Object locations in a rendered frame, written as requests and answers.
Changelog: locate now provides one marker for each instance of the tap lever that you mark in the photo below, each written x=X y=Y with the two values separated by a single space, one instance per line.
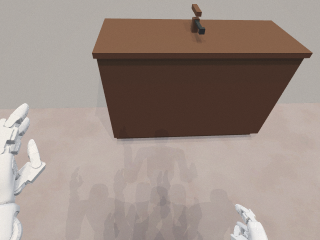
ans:
x=201 y=30

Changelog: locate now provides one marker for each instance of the right robot hand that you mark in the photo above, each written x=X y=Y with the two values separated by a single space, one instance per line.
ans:
x=254 y=229

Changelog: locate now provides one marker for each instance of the left robot forearm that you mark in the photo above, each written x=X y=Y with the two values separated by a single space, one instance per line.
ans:
x=10 y=227

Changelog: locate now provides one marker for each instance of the left robot hand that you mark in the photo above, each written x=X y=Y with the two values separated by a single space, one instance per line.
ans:
x=11 y=132

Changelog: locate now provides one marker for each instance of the counter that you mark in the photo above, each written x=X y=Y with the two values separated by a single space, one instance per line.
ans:
x=161 y=78

